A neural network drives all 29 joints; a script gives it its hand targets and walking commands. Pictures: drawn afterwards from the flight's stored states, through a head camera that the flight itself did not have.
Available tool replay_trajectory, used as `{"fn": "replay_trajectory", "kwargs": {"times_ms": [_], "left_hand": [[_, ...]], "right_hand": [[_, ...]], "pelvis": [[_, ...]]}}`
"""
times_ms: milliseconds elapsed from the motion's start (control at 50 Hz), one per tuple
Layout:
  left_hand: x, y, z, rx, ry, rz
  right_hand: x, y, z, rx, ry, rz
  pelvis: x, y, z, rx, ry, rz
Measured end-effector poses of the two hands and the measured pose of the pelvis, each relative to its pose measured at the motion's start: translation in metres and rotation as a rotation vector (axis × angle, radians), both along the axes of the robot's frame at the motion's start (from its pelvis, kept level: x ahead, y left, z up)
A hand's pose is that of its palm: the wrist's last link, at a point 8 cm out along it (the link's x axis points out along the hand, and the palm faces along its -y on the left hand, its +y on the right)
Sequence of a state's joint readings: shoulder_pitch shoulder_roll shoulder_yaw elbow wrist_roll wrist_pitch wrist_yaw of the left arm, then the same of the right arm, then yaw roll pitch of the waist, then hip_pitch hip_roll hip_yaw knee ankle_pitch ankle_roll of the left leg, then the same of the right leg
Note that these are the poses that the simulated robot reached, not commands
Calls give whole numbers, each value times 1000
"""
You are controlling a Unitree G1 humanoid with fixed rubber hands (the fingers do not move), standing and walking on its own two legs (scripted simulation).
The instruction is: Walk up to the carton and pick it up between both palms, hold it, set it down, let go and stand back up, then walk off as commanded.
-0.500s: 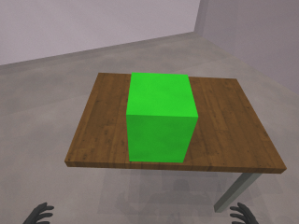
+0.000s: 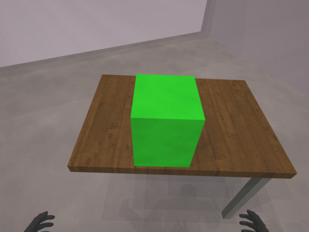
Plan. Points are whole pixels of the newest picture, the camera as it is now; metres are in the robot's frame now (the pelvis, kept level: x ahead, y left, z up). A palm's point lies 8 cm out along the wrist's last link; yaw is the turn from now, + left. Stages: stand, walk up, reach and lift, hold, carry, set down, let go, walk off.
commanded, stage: stand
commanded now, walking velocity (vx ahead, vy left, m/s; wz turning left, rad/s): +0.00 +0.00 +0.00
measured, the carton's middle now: (163, 121) +0.48 +0.01 +0.00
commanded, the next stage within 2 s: walk off in 0.22 s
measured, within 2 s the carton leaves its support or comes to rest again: neither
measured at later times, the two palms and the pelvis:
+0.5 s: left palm out of the picture +0.08 +0.33 -0.07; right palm out of the picture +0.14 -0.28 -0.08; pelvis -0.01 +0.00 +0.00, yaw +0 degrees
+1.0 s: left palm out of the picture -0.05 +0.35 -0.10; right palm out of the picture +0.03 -0.29 -0.12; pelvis -0.11 +0.01 -0.03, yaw +1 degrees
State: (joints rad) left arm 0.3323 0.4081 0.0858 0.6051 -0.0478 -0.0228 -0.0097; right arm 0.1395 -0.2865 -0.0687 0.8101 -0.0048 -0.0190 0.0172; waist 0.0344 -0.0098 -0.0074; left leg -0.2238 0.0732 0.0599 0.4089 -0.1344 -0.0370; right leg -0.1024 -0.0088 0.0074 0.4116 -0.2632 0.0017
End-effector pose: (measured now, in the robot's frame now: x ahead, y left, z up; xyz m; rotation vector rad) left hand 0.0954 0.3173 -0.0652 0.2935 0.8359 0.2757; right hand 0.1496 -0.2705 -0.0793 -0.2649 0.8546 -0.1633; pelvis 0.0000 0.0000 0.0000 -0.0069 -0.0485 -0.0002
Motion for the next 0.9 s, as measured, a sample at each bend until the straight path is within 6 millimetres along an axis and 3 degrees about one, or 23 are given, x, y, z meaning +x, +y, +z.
{"fn": "replay_trajectory", "kwargs": {"times_ms": [460,580,700,820,900], "left_hand": [[-10,5,-6,6,45,14],[-18,25,-13,28,80,15],[-17,49,-19,43,82,13],[-57,55,-27,54,172,30],[-94,48,-33,65,234,47]], "right_hand": [[-4,-2,-1,-14,9,7],[-27,-15,-8,-86,82,7],[-56,-8,-15,-123,135,-5],[-70,-5,-14,-136,117,13],[-85,-8,-26,-124,122,23]], "pelvis": [[-5,1,-1,-1,-13,2],[-22,10,-9,-13,-49,8],[-39,29,-17,-20,-67,13],[-65,29,-18,-23,-53,15],[-84,22,-24,-6,-25,19]]}}
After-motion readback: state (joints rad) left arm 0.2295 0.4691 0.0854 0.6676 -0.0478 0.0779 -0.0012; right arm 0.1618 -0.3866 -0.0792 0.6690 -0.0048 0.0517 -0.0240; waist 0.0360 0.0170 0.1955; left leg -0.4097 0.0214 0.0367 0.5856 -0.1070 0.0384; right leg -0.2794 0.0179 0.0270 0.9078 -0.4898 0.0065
